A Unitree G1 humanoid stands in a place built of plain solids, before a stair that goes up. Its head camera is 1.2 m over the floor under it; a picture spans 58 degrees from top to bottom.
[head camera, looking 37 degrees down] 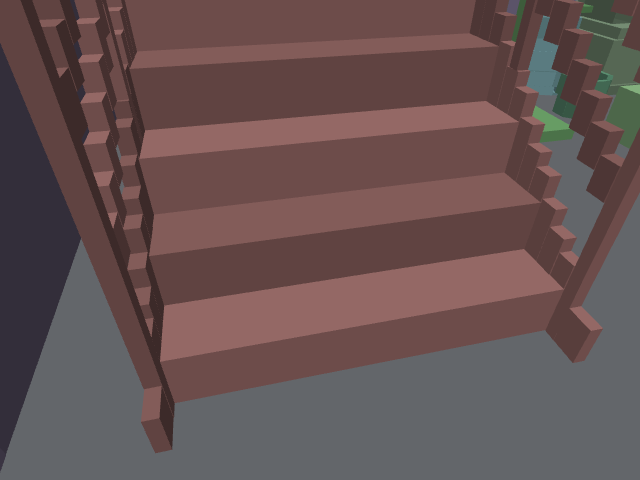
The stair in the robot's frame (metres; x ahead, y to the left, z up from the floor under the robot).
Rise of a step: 0.20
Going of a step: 0.22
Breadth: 1.39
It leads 13 degrees to the left of straight ahead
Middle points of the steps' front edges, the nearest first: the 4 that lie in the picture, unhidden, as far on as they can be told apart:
0.90 -0.18 0.20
1.12 -0.13 0.41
1.34 -0.08 0.61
1.56 -0.03 0.81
